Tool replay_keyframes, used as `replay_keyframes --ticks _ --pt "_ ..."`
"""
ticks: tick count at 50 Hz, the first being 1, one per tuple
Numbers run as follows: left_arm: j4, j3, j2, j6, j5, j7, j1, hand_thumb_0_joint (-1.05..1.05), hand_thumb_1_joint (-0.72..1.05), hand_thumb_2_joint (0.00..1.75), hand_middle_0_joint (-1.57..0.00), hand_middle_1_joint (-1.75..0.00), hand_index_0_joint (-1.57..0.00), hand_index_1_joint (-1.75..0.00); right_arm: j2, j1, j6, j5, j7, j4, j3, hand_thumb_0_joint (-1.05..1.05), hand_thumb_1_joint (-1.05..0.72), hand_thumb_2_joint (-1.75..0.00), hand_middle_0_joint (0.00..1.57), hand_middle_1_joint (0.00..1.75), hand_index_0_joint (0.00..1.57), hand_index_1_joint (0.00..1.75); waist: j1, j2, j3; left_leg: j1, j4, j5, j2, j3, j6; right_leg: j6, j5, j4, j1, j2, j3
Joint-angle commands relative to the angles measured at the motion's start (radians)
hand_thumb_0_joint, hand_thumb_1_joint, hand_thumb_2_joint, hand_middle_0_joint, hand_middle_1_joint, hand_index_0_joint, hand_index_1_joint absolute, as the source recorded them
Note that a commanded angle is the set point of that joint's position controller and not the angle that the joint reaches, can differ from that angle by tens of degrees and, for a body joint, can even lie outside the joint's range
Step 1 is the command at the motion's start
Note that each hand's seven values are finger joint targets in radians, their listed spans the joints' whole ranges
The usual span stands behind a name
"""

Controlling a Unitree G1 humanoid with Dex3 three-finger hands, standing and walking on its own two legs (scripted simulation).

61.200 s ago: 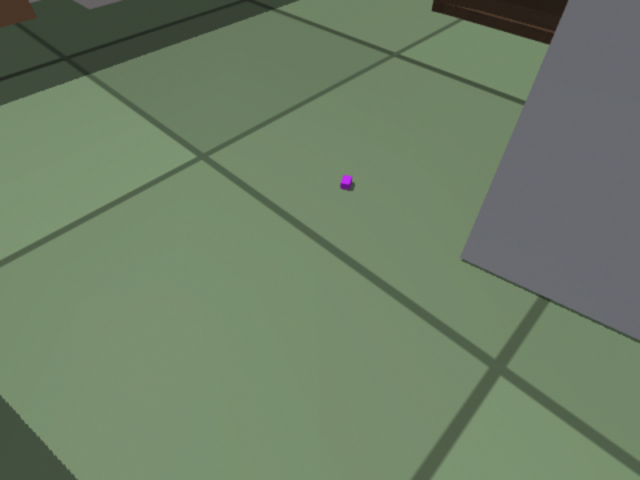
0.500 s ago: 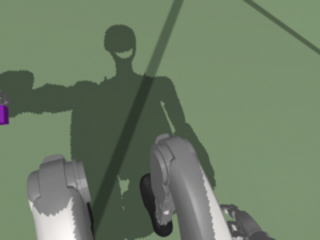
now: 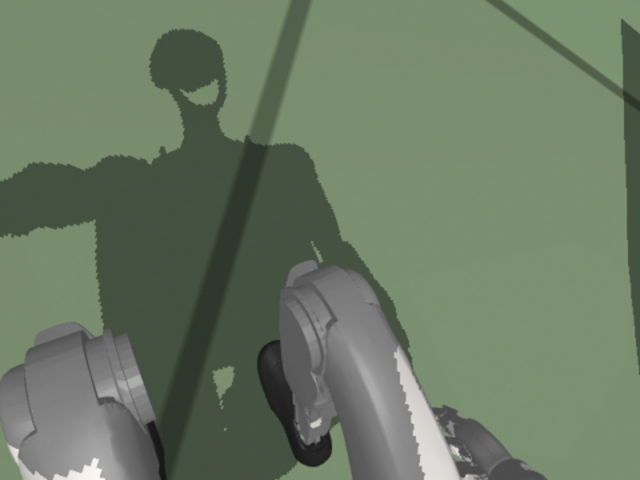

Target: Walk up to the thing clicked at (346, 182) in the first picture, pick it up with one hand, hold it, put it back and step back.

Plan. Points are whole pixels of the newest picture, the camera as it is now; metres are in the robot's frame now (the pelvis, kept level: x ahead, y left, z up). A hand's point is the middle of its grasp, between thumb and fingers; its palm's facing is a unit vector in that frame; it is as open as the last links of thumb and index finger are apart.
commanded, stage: rest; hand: left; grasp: from above
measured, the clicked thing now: out of the picture +0.43 +0.34 -0.26
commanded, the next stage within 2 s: open in 0.62 s
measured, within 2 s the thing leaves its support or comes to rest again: rests again in 0.30 s
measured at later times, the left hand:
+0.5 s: hand out of the picture +0.43 +0.33 -0.24, palm faces -0.45 -0.08 -0.89, open 7.1 cm
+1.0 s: hand out of the picture +0.42 +0.33 -0.24, palm faces -0.47 -0.09 -0.88, open 7.9 cm
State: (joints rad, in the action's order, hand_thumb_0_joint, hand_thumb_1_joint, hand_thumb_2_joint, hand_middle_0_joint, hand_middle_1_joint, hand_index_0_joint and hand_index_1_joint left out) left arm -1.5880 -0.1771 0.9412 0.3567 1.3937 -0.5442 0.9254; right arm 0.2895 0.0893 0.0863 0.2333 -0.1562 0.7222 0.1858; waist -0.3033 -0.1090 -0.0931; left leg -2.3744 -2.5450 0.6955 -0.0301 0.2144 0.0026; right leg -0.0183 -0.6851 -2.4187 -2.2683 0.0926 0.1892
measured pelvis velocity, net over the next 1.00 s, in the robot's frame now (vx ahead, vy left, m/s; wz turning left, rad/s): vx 0.00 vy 0.01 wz -0.04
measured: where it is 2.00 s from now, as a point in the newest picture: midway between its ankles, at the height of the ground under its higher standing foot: (230, 456)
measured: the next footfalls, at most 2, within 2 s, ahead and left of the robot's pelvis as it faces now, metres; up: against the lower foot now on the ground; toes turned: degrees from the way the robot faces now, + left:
none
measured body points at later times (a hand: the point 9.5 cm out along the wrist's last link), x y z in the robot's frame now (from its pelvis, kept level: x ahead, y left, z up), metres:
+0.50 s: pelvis +0.00 +0.00 +0.00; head +0.26 +0.14 +0.34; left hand +0.45 +0.33 -0.19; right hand +0.08 -0.25 -0.07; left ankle +0.07 +0.13 -0.26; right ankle +0.10 -0.11 -0.26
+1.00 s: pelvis +0.00 +0.01 +0.00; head +0.25 +0.14 +0.34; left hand +0.44 +0.33 -0.19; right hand +0.06 -0.25 -0.06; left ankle +0.07 +0.13 -0.26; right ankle +0.10 -0.11 -0.26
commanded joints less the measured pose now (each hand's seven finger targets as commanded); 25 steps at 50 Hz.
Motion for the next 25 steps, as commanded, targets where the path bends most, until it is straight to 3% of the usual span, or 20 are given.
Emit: replay_keyframes --ticks 1,3,4,7,8,11,12,14,19,20,21,23,24,25 --pt "0.134 -0.01 0.288 0.013 -0.022 -0.06 0.282 0.0 0.92 0.16 -1.2 -0.19 -1.24 -0.14 0.306 0.164 0.015 0.009 0.011 -0.017 -0.085 0.0 -0.9 -0.9 0.2 0.3 0.2 0.3 -0.009 0.458 0.674 0.51 0.223 -0.194 -0.007 -0.089 -0.021 0.053 0.233 0.229 0.33 0.034 0.05" --pt "0.095 0.011 0.255 0.007 -0.019 -0.066 0.26 0.0 0.94 0.15 -1.21 -0.17 -1.26 -0.13 0.301 0.183 0.022 0.014 0.008 0.002 -0.073 0.0 -0.9 -0.89 0.2 0.3 0.2 0.3 -0.012 0.449 0.643 0.515 0.228 -0.18 -0.005 -0.084 -0.019 0.052 0.213 0.226 0.314 0.034 0.061" --pt "0.111 0.005 0.282 0.009 -0.015 -0.072 0.275 0.0 0.94 0.17 -1.22 -0.17 -1.26 -0.13 0.304 0.168 0.027 0.015 0.005 -0.006 -0.072 0.0 -0.9 -0.9 0.2 0.3 0.2 0.3 -0.015 0.466 0.651 0.521 0.225 -0.19 -0.009 -0.083 -0.02 0.049 0.232 0.22 0.32 0.036 0.06" --pt "0.081 0.032 0.259 0.003 -0.019 -0.089 0.263 0.0 0.94 0.15 -1.21 -0.17 -1.26 -0.13 0.302 0.165 0.036 0.02 0.002 0.01 -0.064 0.0 -0.9 -0.9 0.2 0.3 0.2 0.3 -0.013 0.467 0.634 0.51 0.23 -0.158 -0.009 -0.081 -0.018 0.051 0.202 0.227 0.311 0.038 0.06" --pt "0.075 0.045 0.254 -0.004 -0.014 -0.09 0.273 0.0 0.93 0.16 -1.21 -0.18 -1.25 -0.14 0.305 0.17 0.042 0.021 -0.002 0.008 -0.059 0.0 -0.9 -0.9 0.2 0.3 0.2 0.3 -0.027 0.47 0.624 0.512 0.228 -0.167 -0.009 -0.08 -0.018 0.049 0.212 0.22 0.308 0.038 0.063" --pt "0.073 0.045 0.262 -0.01 -0.021 -0.109 0.278 0.0 0.94 0.15 -1.21 -0.16 -1.26 -0.12 0.315 0.145 0.053 0.019 -0.008 0.013 -0.061 0.0 -0.9 -0.9 0.2 0.3 0.2 0.3 -0.016 0.5 0.626 0.538 0.249 -0.161 -0.012 -0.064 -0.008 0.056 0.2 0.205 0.277 0.04 0.077" --pt "0.058 0.061 0.248 -0.017 -0.015 -0.109 0.281 0.0 0.92 0.14 -1.21 -0.16 -1.25 -0.11 0.315 0.152 0.06 0.022 -0.013 0.005 -0.051 0.0 -0.9 -0.9 0.2 0.3 0.2 0.3 -0.034 0.497 0.607 0.541 0.239 -0.176 -0.012 -0.066 -0.01 0.051 0.223 0.204 0.286 0.038 0.077" --pt "0.056 0.066 0.249 -0.023 -0.015 -0.12 0.275 0.0 0.91 0.14 -1.21 -0.13 -1.25 -0.09 0.32 0.144 0.065 0.022 -0.017 0.016 -0.049 0.0 -0.9 -0.9 0.2 0.3 0.2 0.3 -0.033 0.49 0.625 0.549 0.238 -0.21 -0.014 -0.061 -0.009 0.05 0.258 0.2 0.299 0.041 0.08" --pt "0.079 0.018 0.291 -0.034 -0.025 -0.144 0.281 0.0 0.91 0.14 -1.2 -0.15 -1.24 -0.11 0.335 0.142 0.082 0.023 -0.032 -0.001 -0.045 0.0 -0.9 -0.9 0.2 0.3 0.2 0.3 -0.028 0.524 0.637 0.574 0.248 -0.257 -0.016 -0.056 -0.003 0.049 0.298 0.193 0.322 0.039 0.088" --pt "0.063 0.025 0.303 -0.038 -0.015 -0.143 0.283 0.0 0.9 0.14 -1.2 -0.15 -1.24 -0.11 0.332 0.14 0.087 0.027 -0.037 -0.01 -0.041 0.0 -0.9 -0.9 0.2 0.3 0.2 0.3 -0.041 0.527 0.632 0.57 0.226 -0.262 -0.02 -0.064 -0.007 0.045 0.317 0.189 0.339 0.039 0.081" --pt "0.03 0.055 0.256 -0.046 -0.017 -0.138 0.275 0.0 0.91 0.13 -1.21 -0.14 -1.25 -0.1 0.332 0.149 0.09 0.032 -0.043 -0.002 -0.037 0.0 -0.9 -0.9 0.2 0.3 0.2 0.3 -0.053 0.512 0.606 0.553 0.231 -0.236 -0.017 -0.06 -0.005 0.048 0.289 0.188 0.319 0.036 0.084" --pt "0.033 0.059 0.259 -0.053 -0.03 -0.136 0.278 0.0 0.89 0.12 -1.2 -0.14 -1.23 -0.1 0.326 0.133 0.097 0.029 -0.047 0.004 -0.037 0.0 -0.91 -0.9 0.2 0.3 0.2 0.3 -0.046 0.51 0.614 0.538 0.229 -0.213 -0.019 -0.063 -0.011 0.046 0.276 0.204 0.332 0.042 0.08" --pt "0.063 0.041 0.284 -0.054 -0.039 -0.134 0.294 0.0 0.88 0.14 -1.19 -0.14 -1.23 -0.1 0.335 0.146 0.103 0.028 -0.049 -0.014 -0.038 0.0 -0.9 -0.9 0.2 0.3 0.2 0.3 -0.056 0.512 0.625 0.549 0.22 -0.237 -0.021 -0.062 -0.013 0.04 0.304 0.205 0.353 0.041 0.082" --pt "0.044 0.02 0.314 -0.057 -0.04 -0.135 0.274 0.0 0.87 0.14 -1.18 -0.15 -1.22 -0.11 0.341 0.142 0.104 0.024 -0.048 -0.018 -0.036 0.0 -0.91 -0.9 0.2 0.3 0.2 0.3 -0.04 0.505 0.629 0.537 0.228 -0.23 -0.02 -0.062 -0.014 0.043 0.298 0.207 0.361 0.04 0.078"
